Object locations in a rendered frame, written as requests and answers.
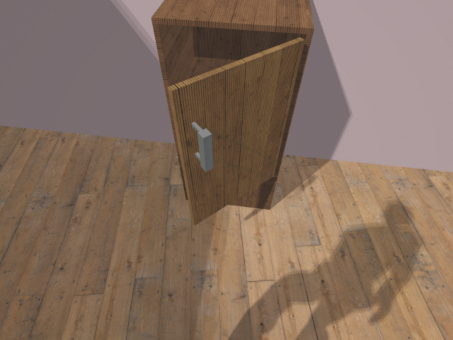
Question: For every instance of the handle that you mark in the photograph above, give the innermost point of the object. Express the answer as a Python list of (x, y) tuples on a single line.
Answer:
[(205, 147)]

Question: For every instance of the cupboard door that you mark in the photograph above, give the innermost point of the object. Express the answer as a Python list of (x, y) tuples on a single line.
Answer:
[(244, 105)]

